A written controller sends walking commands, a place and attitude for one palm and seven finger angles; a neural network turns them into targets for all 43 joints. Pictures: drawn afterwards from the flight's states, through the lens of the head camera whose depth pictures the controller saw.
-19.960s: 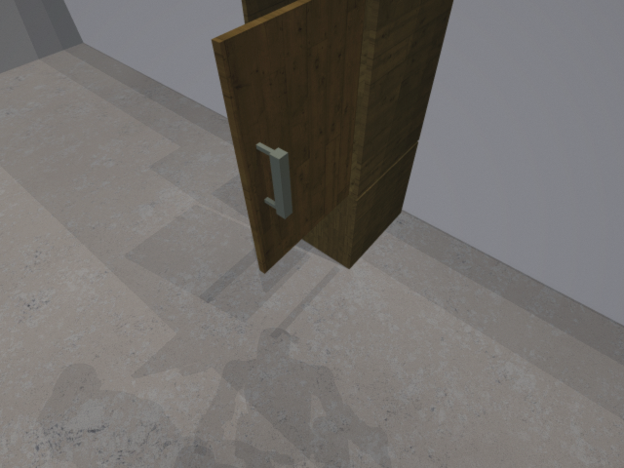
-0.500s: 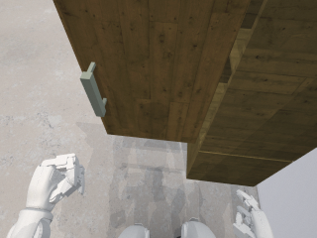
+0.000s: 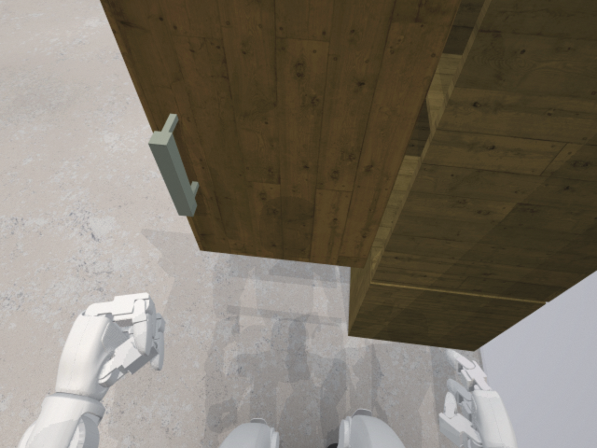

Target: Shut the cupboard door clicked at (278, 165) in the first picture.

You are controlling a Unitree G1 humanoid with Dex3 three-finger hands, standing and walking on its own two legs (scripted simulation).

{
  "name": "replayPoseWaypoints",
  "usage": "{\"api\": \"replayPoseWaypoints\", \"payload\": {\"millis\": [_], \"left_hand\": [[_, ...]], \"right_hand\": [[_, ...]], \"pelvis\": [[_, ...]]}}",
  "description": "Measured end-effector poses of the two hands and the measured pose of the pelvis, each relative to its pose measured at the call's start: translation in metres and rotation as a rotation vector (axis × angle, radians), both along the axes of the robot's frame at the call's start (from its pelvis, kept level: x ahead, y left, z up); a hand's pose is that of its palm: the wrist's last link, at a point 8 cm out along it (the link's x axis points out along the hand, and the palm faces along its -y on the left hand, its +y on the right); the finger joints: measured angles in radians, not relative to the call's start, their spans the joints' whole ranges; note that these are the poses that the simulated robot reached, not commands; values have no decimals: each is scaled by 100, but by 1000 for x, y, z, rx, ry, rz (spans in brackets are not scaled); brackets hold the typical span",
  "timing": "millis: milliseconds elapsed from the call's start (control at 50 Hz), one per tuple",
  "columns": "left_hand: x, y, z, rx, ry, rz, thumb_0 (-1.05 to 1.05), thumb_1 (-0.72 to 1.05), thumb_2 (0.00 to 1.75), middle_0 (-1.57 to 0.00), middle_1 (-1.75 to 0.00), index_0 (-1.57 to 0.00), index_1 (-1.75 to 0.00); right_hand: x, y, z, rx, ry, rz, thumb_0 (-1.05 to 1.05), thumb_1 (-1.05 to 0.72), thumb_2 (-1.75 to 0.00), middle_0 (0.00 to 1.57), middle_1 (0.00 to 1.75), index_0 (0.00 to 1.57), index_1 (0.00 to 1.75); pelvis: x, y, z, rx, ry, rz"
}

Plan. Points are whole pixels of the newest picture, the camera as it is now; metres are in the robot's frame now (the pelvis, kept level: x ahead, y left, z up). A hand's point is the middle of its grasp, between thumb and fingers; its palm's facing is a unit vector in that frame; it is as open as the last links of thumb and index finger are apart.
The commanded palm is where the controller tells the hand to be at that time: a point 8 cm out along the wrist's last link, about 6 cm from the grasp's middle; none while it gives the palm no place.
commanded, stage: bring the fist close to the handle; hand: left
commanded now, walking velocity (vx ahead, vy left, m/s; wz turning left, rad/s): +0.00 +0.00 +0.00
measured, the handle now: (180, 167) +0.50 +0.22 +0.05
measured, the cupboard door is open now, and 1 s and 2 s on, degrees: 90 90 81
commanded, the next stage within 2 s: push the door shut along its arc in 1.30 s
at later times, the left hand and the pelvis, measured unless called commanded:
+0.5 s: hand (166, 267) +0.33 +0.20 +0.05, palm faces -0.04 -1.00 -0.03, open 3.1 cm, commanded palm +0.31 +0.25 +0.05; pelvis +0.00 -0.01 +0.01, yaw +0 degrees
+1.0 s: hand (185, 209) +0.42 +0.19 +0.06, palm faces -0.04 -1.00 -0.01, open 3.1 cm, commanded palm +0.38 +0.24 +0.05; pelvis +0.00 +0.00 +0.01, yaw -2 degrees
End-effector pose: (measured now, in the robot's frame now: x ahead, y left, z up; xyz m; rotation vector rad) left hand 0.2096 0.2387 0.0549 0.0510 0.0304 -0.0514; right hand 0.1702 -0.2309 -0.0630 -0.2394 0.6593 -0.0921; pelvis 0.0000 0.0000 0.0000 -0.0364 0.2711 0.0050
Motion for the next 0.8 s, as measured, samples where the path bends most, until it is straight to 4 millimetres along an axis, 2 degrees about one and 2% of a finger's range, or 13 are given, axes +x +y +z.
{"api": "replayPoseWaypoints", "payload": {"millis": [100, 200, 300, 400, 560, 700, 800], "left_hand": [[24, 11, 1, 9, -75, 41, 1, 90, 90, -130, -150, -130, -150], [54, 2, -12, -13, 8, -31, 1, 90, 90, -130, -150, -130, -150], [78, -1, 0, -16, -5, -45, 2, 90, 90, -130, -150, -130, -150], [94, 12, 8, -17, -42, 28, 1, 90, 90, -130, -150, -130, -150], [108, 8, -11, -24, 27, -10, 1, 91, 90, -130, -150, -130, -150], [145, 10, 1, -28, -58, 3, 2, 90, 90, -130, -150, -130, -150], [165, 11, 4, -24, -22, -9, 1, 90, 90, -130, -150, -130, -150]], "right_hand": [[-3, -3, -11, -9, 32, 17, 1, -90, -90, 20, 30, 20, 30], [-13, -11, -17, -11, 75, -16, 1, -90, -90, 20, 30, 20, 30], [-26, -18, -13, -15, 108, -61, 1, -90, -90, 20, 30, 20, 30], [-36, -24, -13, -17, 149, -77, 1, -90, -90, 20, 30, 20, 30], [-44, -31, -18, -38, 206, -90, 1, -90, -90, 20, 30, 20, 30], [-50, -29, -23, -49, 241, -101, 1, -90, -90, 20, 29, 20, 30], [-59, -25, -25, -23, 272, -120, 1, -90, -90, 20, 29, 20, 30]], "pelvis": [[-4, -4, -6, -2, 12, 10], [-5, -5, -4, -1, 19, 7], [0, -6, 2, 8, 19, -8], [4, -6, 6, 14, 23, -14], [4, -5, 6, 13, 33, -13], [1, -4, 4, 11, 42, -13], [2, -1, 6, 12, 53, -19]]}}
